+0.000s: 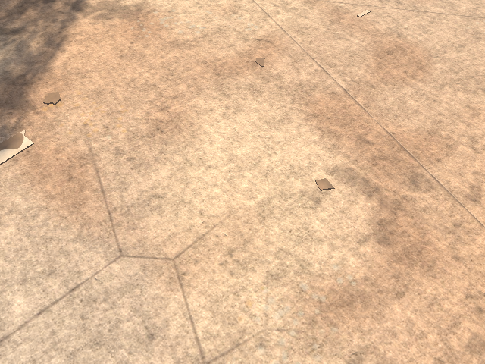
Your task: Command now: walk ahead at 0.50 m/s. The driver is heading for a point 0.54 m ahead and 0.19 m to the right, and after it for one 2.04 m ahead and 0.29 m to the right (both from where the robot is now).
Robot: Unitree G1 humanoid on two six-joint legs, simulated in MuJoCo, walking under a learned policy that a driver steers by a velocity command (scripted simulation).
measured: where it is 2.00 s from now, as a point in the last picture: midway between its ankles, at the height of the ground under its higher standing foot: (287, 335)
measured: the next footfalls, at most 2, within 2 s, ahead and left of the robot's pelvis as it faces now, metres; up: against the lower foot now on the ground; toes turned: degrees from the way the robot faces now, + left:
right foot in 0.44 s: +0.41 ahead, -0.16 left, +0.00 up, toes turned -10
left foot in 0.90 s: +0.68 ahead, -0.05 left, +0.00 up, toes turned -28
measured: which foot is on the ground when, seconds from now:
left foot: down 0.00-0.46, up 0.48-0.88, down 0.90-1.00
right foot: up 0.00-0.42, down 0.44-0.90, up 0.92-1.00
